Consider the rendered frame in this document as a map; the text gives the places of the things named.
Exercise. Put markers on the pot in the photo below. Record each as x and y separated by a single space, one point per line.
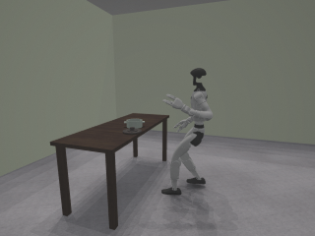
134 122

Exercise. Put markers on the table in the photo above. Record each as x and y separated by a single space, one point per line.
106 138

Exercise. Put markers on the right robot forearm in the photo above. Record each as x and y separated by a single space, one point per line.
189 120

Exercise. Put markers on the robot right hand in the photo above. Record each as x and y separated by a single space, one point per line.
183 124

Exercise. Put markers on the left robot upper arm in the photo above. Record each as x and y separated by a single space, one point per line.
200 99

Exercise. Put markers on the robot right foot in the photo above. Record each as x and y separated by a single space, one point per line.
196 181

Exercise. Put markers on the robot right thigh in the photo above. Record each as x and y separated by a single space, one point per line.
185 156

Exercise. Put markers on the lid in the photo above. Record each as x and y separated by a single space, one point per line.
132 132

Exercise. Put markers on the robot left hand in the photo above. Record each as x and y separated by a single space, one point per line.
177 103

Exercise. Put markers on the left robot forearm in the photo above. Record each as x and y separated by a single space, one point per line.
196 113

